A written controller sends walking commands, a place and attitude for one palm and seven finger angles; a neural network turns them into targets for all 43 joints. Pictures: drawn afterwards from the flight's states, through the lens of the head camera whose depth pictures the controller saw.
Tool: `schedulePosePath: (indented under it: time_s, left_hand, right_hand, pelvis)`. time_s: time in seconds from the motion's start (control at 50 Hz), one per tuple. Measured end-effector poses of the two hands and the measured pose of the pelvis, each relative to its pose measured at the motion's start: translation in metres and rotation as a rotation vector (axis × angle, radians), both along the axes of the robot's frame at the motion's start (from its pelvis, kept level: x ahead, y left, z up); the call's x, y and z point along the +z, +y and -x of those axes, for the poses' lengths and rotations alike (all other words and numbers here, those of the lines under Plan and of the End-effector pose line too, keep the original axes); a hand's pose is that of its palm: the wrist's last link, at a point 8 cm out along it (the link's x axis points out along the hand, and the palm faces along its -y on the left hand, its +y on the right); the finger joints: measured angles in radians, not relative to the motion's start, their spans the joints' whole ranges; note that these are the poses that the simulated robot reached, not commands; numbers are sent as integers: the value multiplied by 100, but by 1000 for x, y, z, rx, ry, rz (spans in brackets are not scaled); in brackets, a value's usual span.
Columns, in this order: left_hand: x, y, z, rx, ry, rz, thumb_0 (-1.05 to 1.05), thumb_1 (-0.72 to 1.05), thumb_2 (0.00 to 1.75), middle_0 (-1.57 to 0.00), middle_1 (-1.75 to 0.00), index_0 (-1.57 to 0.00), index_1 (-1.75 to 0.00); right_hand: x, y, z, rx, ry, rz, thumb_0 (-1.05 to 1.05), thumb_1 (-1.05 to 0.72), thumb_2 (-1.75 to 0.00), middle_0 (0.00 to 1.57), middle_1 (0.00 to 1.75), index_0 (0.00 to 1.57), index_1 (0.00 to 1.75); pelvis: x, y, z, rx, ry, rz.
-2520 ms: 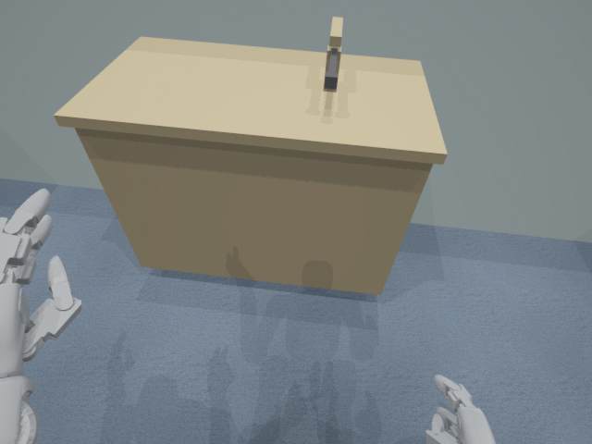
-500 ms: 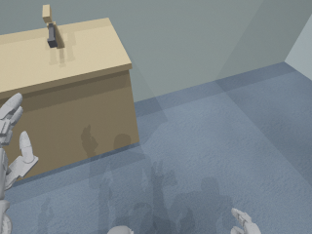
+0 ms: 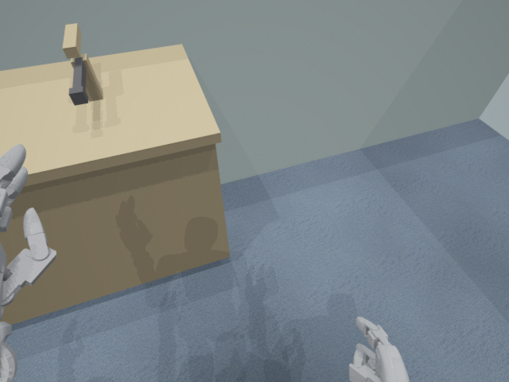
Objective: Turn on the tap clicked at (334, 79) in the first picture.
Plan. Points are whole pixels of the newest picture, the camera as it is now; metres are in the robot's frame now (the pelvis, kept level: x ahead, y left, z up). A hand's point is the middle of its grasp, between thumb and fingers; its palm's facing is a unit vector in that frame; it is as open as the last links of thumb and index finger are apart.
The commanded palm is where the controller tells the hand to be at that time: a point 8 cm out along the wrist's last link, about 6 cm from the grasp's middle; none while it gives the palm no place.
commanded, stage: take the last steps up to it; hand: left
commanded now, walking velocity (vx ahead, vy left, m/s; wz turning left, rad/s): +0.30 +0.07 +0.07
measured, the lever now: (78, 95) +0.64 +0.42 +0.10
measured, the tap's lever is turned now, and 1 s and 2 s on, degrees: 0 0 0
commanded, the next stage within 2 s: come to a stop and stand still in 0.58 s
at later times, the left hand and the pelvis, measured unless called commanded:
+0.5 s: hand (103, 157) +0.37 +0.24 +0.18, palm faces +0.43 -0.81 -0.40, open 7.4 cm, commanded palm +0.30 +0.28 +0.18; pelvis +0.15 -0.01 -0.01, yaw +1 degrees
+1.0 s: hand (126, 126) +0.45 +0.23 +0.17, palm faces +0.40 -0.80 -0.44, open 7.4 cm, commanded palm +0.39 +0.28 +0.18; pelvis +0.24 +0.00 -0.01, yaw +1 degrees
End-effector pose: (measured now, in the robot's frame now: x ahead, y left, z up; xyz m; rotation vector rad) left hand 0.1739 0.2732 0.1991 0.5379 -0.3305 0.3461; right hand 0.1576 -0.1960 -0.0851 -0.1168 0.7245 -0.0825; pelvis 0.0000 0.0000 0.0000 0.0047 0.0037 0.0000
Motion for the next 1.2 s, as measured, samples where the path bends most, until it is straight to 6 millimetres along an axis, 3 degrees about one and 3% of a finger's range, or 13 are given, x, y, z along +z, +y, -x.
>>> schedulePosePath:
  time_s: [0.06,0.16,0.26,0.36,0.42,0.5,0.62,0.72,0.8,0.92,1.02,1.1,1.2]
  left_hand:
    - [1,-9,-13,29,7,-31,1,89,90,-21,-30,-21,-30]
    - [-12,-19,-39,72,12,5,1,89,90,-21,-30,-22,-30]
    - [-15,-22,-68,65,55,28,1,89,90,-22,-30,-22,-30]
    - [-9,-14,-99,36,16,15,1,89,90,-22,-30,-22,-30]
    - [-9,-4,-121,13,-47,3,1,89,90,-22,-30,-22,-30]
    - [-10,4,-154,10,-53,15,1,89,90,-21,-30,-22,-30]
    - [-1,-14,-179,-5,-11,-2,1,89,90,-21,-30,-21,-30]
    - [-7,-26,-194,35,9,-33,1,89,90,-21,-30,-22,-30]
    - [-15,-21,-208,81,60,15,1,89,90,-22,-30,-22,-30]
    - [-15,-13,-225,58,72,14,1,89,90,-22,-30,-22,-30]
    - [-13,2,-236,7,6,10,1,89,90,-22,-30,-22,-30]
    - [-9,9,-240,9,2,21,1,89,90,-22,-30,-22,-30]
    - [-3,-5,-229,-11,17,39,1,89,90,-21,-30,-21,-30]
  right_hand:
    - [-14,-6,-12,16,31,-20,1,-90,-89,21,30,21,30]
    - [-39,-34,-36,42,129,19,1,-90,-89,21,30,21,30]
    - [-22,-63,-62,12,168,100,1,-90,-89,21,30,21,30]
    - [1,-74,-98,-15,114,179,1,-90,-89,20,30,20,30]
    - [5,-72,-124,-50,50,200,1,-90,-89,20,30,20,30]
    - [9,-54,-151,-69,2,139,1,-90,-89,20,30,20,30]
    - [1,-28,-179,-23,-1,27,1,-90,-89,20,30,20,30]
    - [-28,-31,-199,27,69,0,1,-90,-89,21,30,21,30]
    - [-28,-41,-212,44,131,31,1,-90,-89,21,30,21,30]
    - [-6,-50,-238,22,89,120,1,-90,-89,21,30,21,30]
    - [10,-44,-255,-16,31,162,1,-90,-89,20,30,20,30]
    - [22,-27,-257,26,-7,126,1,-90,-89,20,30,20,30]
    - [26,-16,-247,63,-32,63,1,-90,-89,21,30,21,30]
  pelvis:
    - [-4,-11,-19,12,-3,4]
    - [-13,-23,-44,42,-10,-1]
    - [-1,-24,-72,44,7,-22]
    - [0,-16,-105,39,11,-26]
    - [-10,-7,-125,18,-2,-24]
    - [-8,-6,-145,18,-2,-14]
    - [-3,-15,-178,17,6,7]
    - [-13,-27,-202,44,-7,1]
    - [-5,-26,-215,43,-7,-19]
    - [0,-16,-229,41,-1,-22]
    - [-6,-3,-236,17,-9,-12]
    - [2,-3,-234,20,-1,11]
    - [7,-12,-227,10,4,25]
